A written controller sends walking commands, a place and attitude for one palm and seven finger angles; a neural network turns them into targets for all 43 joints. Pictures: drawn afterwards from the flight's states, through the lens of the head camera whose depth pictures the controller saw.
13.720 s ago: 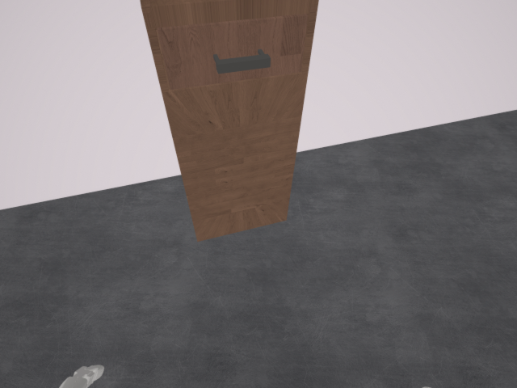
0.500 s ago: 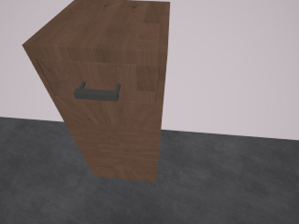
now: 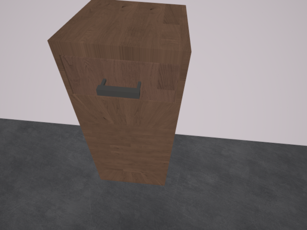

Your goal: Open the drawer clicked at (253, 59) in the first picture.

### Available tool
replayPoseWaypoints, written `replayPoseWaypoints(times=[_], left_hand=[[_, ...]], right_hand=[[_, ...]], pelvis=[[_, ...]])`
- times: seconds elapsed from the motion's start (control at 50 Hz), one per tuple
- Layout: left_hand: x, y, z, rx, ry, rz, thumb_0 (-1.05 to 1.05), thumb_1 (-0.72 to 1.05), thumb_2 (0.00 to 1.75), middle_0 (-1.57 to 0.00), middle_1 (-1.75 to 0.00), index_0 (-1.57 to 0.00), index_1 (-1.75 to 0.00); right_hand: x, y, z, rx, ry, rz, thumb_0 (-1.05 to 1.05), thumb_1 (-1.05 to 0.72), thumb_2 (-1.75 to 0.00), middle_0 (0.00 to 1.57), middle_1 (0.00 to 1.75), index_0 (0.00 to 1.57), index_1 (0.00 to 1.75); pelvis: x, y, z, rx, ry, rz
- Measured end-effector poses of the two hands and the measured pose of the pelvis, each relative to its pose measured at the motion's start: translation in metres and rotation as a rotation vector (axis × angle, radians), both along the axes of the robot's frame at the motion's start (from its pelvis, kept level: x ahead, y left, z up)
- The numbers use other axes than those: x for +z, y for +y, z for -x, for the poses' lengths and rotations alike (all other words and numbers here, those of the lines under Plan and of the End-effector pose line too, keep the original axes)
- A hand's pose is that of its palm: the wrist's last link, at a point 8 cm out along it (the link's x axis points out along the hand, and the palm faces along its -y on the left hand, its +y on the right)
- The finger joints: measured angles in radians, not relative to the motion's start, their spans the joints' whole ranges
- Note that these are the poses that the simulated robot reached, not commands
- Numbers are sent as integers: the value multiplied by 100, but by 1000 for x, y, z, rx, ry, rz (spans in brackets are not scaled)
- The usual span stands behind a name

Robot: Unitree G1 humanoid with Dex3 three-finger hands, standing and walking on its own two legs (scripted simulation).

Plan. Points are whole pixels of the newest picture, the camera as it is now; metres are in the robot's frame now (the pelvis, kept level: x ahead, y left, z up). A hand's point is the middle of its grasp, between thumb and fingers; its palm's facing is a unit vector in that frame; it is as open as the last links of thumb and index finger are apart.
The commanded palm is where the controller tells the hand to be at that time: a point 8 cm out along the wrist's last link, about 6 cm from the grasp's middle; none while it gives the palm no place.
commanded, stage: look again from close up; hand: left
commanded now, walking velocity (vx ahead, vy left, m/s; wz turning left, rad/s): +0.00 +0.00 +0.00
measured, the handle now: (120, 87) +0.53 +0.15 +0.08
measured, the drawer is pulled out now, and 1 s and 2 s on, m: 0.00 0.00 0.00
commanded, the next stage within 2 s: raise the hand with hooked fingers in 0.02 s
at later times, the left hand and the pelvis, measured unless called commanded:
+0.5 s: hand (82, 204) +0.19 +0.20 -0.03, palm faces -0.05 -0.30 -0.95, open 8.4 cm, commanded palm +0.15 +0.22 +0.01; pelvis -0.01 -0.01 -0.02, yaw -3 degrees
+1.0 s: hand (74, 161) +0.26 +0.22 +0.05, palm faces -0.03 -0.09 -1.00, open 11.3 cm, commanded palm +0.23 +0.22 +0.12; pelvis +0.04 -0.03 -0.01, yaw -2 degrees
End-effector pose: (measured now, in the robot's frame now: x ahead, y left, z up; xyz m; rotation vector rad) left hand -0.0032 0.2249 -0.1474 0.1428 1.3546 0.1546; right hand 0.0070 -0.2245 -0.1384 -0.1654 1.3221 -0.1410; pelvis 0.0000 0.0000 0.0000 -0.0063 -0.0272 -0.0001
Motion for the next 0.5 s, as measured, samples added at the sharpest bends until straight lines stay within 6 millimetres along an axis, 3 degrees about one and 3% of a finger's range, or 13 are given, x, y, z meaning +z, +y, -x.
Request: replayPoseWaypoints(times=[0.14,0.18,0.22,0.32,0.38,0.44,0.5], left_hand=[[1,7,8,-9,29,-5,0,91,90,-20,-30,-19,-30],[19,10,-19,-114,-92,-63,0,91,90,-20,-30,-20,-30],[54,17,-62,-175,-332,-180,1,90,89,-20,-31,-20,-31],[151,9,-162,-435,-806,-518,1,84,87,-21,-34,-20,-35],[192,0,-194,-625,-960,-762,1,78,85,-21,-38,-20,-38],[194,-10,-196,-774,-966,-895,0,73,82,-21,-41,-20,-42],[173,-16,-173,-878,-875,-924,0,66,79,-21,-46,-21,-46]], right_hand=[[-2,16,25,-16,65,-28,1,-91,-90,20,30,20,30],[1,15,20,-12,-15,-11,1,-92,-90,20,30,20,30],[5,8,8,-17,-142,21,2,-93,-90,20,30,20,30],[9,-13,-54,14,-438,42,3,-92,-90,20,30,20,30],[19,-23,-100,38,-565,34,2,-92,-90,20,30,20,30],[36,-30,-141,59,-629,14,2,-91,-90,20,30,20,30],[52,-33,-176,135,-635,9,2,-91,-90,20,30,20,30]], pelvis=[[1,7,3,-3,10,0],[-1,8,5,-11,8,-4],[-2,7,6,-12,20,-18],[-12,7,12,11,46,-31],[-16,4,13,-18,79,-31],[-19,-3,12,-52,107,-43],[-21,-13,10,-56,126,-50]])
